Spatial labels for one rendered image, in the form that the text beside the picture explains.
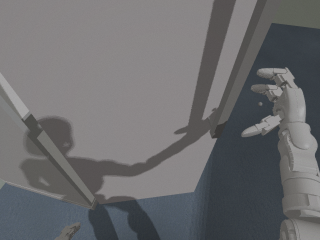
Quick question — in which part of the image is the right robot hand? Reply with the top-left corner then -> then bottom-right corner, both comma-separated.
241,67 -> 306,138

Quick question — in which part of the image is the right robot forearm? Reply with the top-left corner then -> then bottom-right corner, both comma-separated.
277,121 -> 320,224

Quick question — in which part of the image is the fridge door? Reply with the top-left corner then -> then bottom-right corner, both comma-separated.
0,0 -> 257,205

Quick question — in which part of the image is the handle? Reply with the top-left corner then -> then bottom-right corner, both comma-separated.
207,0 -> 282,139

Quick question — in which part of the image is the robot right upper arm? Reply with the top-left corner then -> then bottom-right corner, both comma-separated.
279,218 -> 320,240

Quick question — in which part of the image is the left robot hand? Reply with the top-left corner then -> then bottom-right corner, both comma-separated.
54,222 -> 81,240

